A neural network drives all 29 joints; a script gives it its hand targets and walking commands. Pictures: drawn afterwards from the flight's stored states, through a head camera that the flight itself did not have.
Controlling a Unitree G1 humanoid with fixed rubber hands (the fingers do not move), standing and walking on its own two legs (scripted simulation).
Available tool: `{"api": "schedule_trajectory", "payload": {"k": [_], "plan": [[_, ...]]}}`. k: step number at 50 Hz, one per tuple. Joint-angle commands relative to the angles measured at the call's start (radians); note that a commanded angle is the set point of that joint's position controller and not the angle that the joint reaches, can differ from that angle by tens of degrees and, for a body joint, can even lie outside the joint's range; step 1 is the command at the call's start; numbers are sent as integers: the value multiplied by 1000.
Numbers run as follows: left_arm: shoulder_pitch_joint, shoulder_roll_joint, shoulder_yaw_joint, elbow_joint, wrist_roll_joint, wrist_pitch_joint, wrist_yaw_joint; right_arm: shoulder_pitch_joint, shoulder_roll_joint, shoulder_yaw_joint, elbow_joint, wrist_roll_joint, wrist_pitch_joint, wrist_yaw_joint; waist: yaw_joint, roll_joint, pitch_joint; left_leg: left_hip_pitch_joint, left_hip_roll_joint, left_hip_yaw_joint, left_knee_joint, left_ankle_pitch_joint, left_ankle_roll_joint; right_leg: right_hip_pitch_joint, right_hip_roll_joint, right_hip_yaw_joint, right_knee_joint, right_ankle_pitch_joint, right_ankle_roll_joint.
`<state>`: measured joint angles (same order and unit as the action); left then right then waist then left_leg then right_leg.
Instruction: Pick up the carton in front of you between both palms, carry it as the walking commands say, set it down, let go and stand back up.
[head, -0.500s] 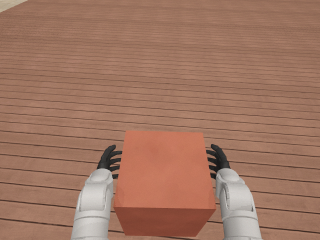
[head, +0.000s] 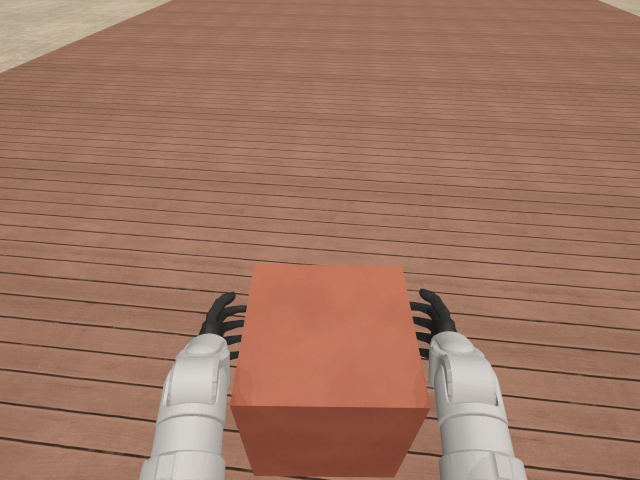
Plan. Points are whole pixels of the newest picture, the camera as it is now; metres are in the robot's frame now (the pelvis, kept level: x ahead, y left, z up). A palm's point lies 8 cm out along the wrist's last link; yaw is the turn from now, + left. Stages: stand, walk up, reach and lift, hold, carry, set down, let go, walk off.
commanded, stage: hold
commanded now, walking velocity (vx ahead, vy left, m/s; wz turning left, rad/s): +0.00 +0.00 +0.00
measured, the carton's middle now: (326, 373) +0.29 +0.00 -0.03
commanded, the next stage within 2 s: set down in 0.40 s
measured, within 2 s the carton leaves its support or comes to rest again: neither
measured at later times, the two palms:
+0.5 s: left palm (215, 332) +0.31 +0.15 +0.05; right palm (437, 325) +0.31 -0.15 +0.05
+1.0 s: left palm (239, 368) +0.36 +0.15 -0.12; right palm (412, 368) +0.35 -0.15 -0.12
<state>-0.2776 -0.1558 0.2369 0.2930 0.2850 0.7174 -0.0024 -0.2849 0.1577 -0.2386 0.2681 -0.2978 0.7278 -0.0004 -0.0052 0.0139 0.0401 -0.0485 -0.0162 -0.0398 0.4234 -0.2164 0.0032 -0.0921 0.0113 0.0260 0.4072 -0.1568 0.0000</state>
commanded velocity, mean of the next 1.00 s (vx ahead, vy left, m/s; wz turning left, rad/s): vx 0.00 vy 0.00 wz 0.00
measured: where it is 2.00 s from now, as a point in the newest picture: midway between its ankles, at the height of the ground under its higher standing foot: outside the picture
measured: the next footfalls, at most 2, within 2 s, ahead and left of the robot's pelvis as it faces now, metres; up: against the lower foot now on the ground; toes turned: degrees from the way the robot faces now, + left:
none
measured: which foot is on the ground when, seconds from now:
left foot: down 0.00-1.00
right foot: down 0.00-1.00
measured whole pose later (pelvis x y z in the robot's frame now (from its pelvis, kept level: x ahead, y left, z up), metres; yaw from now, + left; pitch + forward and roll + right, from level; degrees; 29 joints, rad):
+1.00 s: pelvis -0.01 +0.00 -0.05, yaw +1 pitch +21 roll +0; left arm -0.53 -0.15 0.40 0.55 0.29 0.18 0.01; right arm -0.52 0.16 -0.43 0.51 -0.30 0.18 0.00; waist -0.03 0.01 0.05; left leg -0.86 -0.06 -0.07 0.82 -0.32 0.00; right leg -0.90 0.04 0.08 0.79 -0.26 0.02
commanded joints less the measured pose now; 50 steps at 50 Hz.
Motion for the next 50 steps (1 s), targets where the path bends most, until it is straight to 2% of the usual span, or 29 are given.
{"api": "schedule_trajectory", "payload": {"k": [1, 6, 11, 15, 23, 28, 34, 37, 39, 41, 45, 50], "plan": [[-545, -949, -511, -19, -258, -48, -263, -495, 962, 531, 14, 267, -33, 278, 5, 1, -176, -152, -37, -49, -135, -132, 31, 130, 61, 44, -58, -104, -7], [-578, -957, -492, 16, -255, -50, -277, -523, 976, 514, 53, 261, -33, 291, 4, -9, -173, -152, -39, -43, -130, -151, 32, 116, 53, 50, -71, -149, -5], [-591, -955, -477, 27, -250, -48, -281, -526, 980, 496, 74, 252, -29, 291, 1, -20, -176, -139, -45, -39, -120, -121, 29, 114, 45, 57, -82, -142, -4], [-584, -950, -475, 20, -248, -44, -278, -517, 977, 492, 71, 250, -27, 285, 1, -24, -188, -124, -49, -40, -115, -73, 24, 126, 43, 61, -84, -84, -1], [-534, -934, -486, -26, -249, -37, -255, -472, 955, 500, 23, 256, -29, 264, 1, -18, -235, -69, -59, -48, -106, 84, 9, 165, 53, 61, -68, 114, 3], [-570, -915, -415, 49, -198, -69, -247, -518, 927, 419, 91, 211, -66, 254, 0, -15, -191, -100, -63, -43, -90, 59, 8, 125, 56, 62, -46, 84, 0], [-646, -835, -220, 226, -60, -183, -219, -605, 832, 219, 241, 76, -180, 221, -9, -10, -141, -227, -68, -41, -6, 29, 14, -15, 69, 47, 40, 49, -8], [-624, -739, -136, 275, 3, -270, -195, -582, 738, 131, 289, 10, -265, 196, -11, -14, -165, -311, -77, -35, 52, 84, 8, -104, 79, 41, 95, 111, -5], [-600, -692, -120, 290, 20, -343, -183, -559, 695, 109, 304, -10, -336, 187, -12, -14, -214, -374, -84, -28, 102, 133, 4, -161, 89, 37, 147, 169, 2], [-606, -692, -143, 294, 13, -419, -177, -565, 699, 126, 314, 0, -411, 182, -15, -5, -300, -425, -94, -28, 154, 185, -1, -211, 97, 33, 202, 223, 7], [-676, -766, -264, 301, -42, -547, -164, -630, 765, 244, 322, 53, -537, 181, -19, 9, -549, -501, -110, -32, 277, 285, -14, -317, 108, 26, 333, 311, 15], [-770, -817, -411, 255, -115, -622, -160, -704, 835, 373, 283, 108, -615, 175, -29, 7, -892, -616, -119, -30, 433, 380, -31, -423, 118, 20, 488, 398, 27]]}}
